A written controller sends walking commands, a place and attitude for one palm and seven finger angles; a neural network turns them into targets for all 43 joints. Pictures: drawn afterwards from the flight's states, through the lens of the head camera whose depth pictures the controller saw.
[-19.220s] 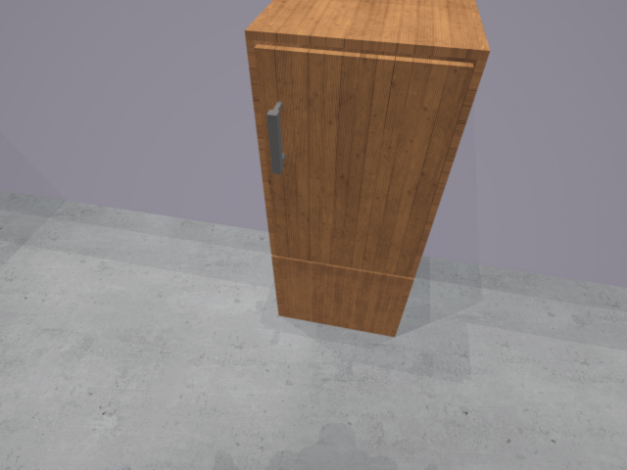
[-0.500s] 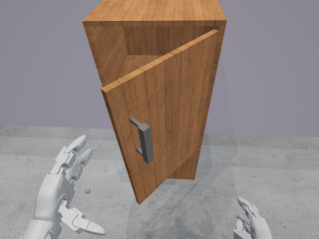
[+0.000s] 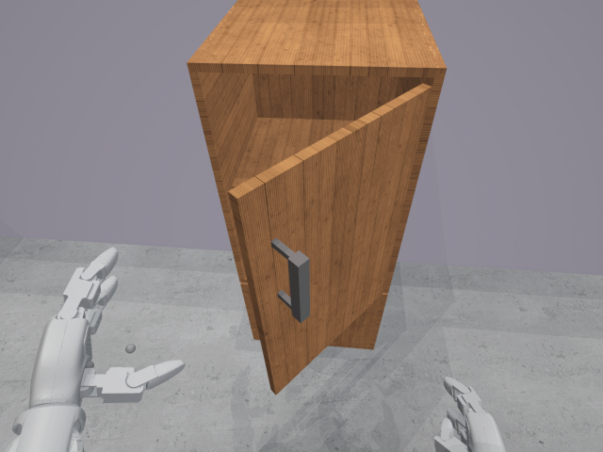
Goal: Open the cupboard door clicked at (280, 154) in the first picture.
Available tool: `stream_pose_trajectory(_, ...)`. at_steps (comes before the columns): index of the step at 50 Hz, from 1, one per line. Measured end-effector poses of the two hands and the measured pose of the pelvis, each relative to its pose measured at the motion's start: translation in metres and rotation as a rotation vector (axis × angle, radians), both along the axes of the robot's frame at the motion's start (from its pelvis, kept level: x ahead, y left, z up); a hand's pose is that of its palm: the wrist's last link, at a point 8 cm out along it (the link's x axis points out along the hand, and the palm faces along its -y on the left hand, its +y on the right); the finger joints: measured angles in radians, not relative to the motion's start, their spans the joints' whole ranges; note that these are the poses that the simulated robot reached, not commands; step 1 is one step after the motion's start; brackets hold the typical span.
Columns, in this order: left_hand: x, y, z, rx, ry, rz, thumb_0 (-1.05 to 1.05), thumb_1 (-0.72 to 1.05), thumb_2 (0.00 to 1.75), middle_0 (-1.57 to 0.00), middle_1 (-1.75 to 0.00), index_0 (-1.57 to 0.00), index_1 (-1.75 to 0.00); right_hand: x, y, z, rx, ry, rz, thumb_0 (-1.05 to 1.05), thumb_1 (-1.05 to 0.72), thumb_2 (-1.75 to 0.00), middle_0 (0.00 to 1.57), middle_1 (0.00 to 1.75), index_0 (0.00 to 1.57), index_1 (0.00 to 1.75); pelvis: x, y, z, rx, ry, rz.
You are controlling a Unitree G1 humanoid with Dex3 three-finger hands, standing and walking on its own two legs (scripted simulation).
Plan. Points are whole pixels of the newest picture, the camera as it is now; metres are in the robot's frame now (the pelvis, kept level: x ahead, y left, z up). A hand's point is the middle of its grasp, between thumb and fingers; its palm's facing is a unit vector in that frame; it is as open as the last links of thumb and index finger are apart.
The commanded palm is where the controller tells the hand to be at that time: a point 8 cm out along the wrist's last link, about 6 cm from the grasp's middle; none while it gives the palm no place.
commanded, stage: draw the hand back to the body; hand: left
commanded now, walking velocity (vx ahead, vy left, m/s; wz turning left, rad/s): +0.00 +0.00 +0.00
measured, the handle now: (290, 281) +0.34 +0.06 +0.04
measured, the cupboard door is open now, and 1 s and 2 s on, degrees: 49 49 49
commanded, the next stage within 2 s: step back with the hand held close in 0.76 s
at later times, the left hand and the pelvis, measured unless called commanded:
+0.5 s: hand (72, 295) +0.22 +0.27 +0.16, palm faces +0.47 -0.78 -0.41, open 8.0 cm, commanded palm +0.17 +0.30 +0.17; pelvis +0.02 +0.00 +0.01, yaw -1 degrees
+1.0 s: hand (91, 297) +0.21 +0.24 +0.17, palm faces +0.41 -0.79 -0.46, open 7.4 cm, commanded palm +0.16 +0.28 +0.19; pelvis +0.01 -0.02 +0.01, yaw -1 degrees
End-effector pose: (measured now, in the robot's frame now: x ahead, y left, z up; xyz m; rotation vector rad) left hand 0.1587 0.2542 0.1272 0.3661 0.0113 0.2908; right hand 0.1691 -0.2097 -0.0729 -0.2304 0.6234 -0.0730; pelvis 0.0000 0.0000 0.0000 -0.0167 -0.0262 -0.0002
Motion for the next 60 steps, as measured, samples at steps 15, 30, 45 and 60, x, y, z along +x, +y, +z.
stream_pose_trajectory(15,0.017,0.036,0.039,0.094,-0.086,0.100,0.01,0.46,0.71,-0.19,-0.30,-0.19,-0.30,0.021,-0.001,0.008,-0.001,0.030,-0.001,0.01,-0.90,-0.89,0.20,0.30,0.20,0.30,0.019,0.005,0.012,0.013,-0.035,-0.021)
stream_pose_trajectory(30,0.020,0.034,0.045,0.087,-0.096,0.150,0.01,0.85,0.88,-0.20,-0.30,-0.20,-0.30,0.030,-0.018,0.009,0.001,0.050,-0.008,0.01,-0.91,-0.89,0.20,0.30,0.20,0.30,0.023,-0.007,0.015,0.016,-0.041,-0.018)
stream_pose_trajectory(45,0.014,0.020,0.056,0.119,-0.119,0.137,0.02,0.89,0.90,-0.21,-0.30,-0.21,-0.30,0.021,-0.034,0.004,0.012,0.056,-0.032,0.01,-0.91,-0.89,0.20,0.30,0.20,0.30,0.020,-0.020,0.015,0.015,-0.053,-0.018)
stream_pose_trajectory(60,0.006,0.027,0.052,0.212,-0.044,-0.008,0.02,0.89,0.90,-0.21,-0.30,-0.21,-0.30,-0.011,-0.043,0.011,-0.027,0.110,-0.155,0.01,-0.91,-0.89,0.20,0.30,0.20,0.30,-0.010,-0.002,0.013,0.002,0.026,-0.045)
